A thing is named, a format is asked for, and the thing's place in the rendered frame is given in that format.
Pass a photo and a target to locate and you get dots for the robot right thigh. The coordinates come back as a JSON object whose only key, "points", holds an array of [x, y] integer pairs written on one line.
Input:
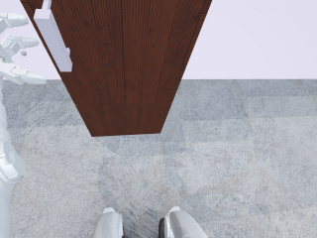
{"points": [[179, 224]]}

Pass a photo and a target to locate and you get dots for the cupboard door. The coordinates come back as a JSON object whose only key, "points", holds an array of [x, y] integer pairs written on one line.
{"points": [[125, 52]]}

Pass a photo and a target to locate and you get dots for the handle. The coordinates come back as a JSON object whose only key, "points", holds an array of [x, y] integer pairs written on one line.
{"points": [[47, 25]]}

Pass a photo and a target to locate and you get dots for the left robot forearm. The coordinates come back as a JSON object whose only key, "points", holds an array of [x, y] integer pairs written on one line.
{"points": [[4, 134]]}

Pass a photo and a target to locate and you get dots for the left robot upper arm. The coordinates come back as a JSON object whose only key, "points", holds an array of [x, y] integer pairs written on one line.
{"points": [[12, 168]]}

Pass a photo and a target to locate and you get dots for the robot thigh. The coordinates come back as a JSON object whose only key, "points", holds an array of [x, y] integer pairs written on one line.
{"points": [[109, 225], [179, 224]]}

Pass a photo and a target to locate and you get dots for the left robot hand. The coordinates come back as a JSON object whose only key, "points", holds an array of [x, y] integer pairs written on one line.
{"points": [[9, 46]]}

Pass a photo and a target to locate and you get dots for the robot left thigh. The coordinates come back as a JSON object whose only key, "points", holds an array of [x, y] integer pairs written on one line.
{"points": [[109, 225]]}

